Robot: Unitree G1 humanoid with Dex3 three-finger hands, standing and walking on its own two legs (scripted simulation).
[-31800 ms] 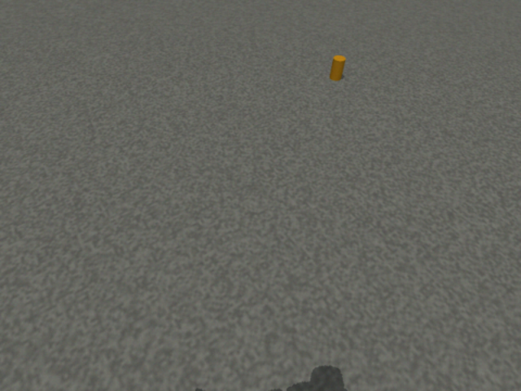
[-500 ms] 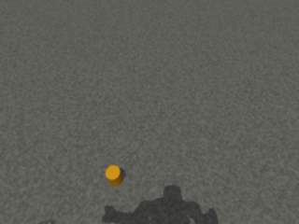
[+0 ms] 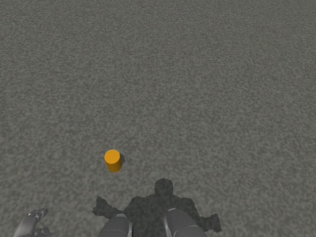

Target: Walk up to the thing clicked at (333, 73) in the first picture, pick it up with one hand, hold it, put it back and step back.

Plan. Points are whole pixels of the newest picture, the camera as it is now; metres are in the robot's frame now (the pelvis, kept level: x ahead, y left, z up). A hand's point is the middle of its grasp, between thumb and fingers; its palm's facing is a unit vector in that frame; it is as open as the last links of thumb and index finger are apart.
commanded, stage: step back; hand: left
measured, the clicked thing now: (113, 161) +0.53 +0.20 -0.67
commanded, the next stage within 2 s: none
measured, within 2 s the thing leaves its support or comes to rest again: neither
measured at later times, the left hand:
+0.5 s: hand out of the picture -0.01 +0.24 -0.12, palm faces -0.02 -0.91 -0.42, open 7.4 cm
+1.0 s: hand out of the picture -0.15 +0.20 -0.13, palm faces -0.05 -0.91 -0.42, open 7.4 cm
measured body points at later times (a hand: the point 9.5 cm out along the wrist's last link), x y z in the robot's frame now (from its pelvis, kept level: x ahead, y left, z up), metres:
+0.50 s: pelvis -0.10 -0.03 +0.01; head -0.04 -0.05 +0.46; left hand -0.01 +0.28 -0.09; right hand -0.02 -0.35 -0.12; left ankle -0.12 +0.09 -0.68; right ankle -0.10 -0.14 -0.72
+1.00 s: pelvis -0.25 -0.06 +0.00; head -0.19 -0.09 +0.45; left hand -0.15 +0.25 -0.10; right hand -0.13 -0.39 -0.12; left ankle -0.19 +0.08 -0.66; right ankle -0.24 -0.18 -0.72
